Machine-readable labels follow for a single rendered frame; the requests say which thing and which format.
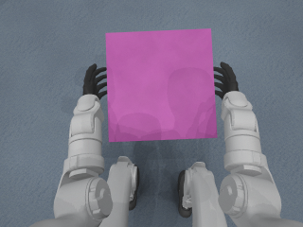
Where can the carton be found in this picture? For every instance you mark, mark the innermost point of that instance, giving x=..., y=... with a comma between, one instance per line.
x=160, y=85

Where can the right robot hand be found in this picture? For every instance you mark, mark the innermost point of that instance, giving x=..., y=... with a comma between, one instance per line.
x=228, y=79

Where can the left robot thigh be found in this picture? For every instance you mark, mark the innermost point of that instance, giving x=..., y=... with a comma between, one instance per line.
x=122, y=182

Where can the left robot hand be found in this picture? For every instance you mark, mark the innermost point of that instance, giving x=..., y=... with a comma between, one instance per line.
x=90, y=86

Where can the robot left foot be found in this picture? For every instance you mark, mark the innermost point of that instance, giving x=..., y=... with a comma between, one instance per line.
x=132, y=204

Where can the right robot upper arm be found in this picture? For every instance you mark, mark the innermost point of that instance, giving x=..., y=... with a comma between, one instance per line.
x=252, y=202

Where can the robot left forearm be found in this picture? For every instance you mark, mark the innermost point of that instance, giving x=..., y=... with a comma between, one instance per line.
x=84, y=158

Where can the robot right forearm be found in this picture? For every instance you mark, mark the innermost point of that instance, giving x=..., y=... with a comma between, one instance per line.
x=243, y=153

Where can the left robot upper arm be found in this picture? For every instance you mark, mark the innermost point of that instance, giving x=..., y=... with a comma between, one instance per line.
x=83, y=203

